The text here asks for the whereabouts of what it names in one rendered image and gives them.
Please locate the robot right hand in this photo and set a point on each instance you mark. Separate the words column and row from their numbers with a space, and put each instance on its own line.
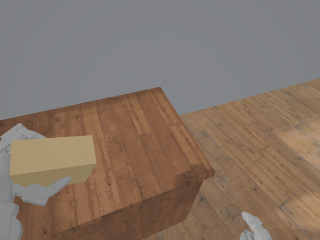
column 259, row 233

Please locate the sponge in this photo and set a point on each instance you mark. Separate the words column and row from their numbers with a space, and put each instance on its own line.
column 44, row 161

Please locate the table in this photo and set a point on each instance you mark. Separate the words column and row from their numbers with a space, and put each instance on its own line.
column 148, row 172

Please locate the robot left hand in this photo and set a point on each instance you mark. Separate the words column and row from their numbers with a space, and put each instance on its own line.
column 34, row 193

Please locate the robot left forearm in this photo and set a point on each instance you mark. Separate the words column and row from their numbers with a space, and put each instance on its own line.
column 10, row 227

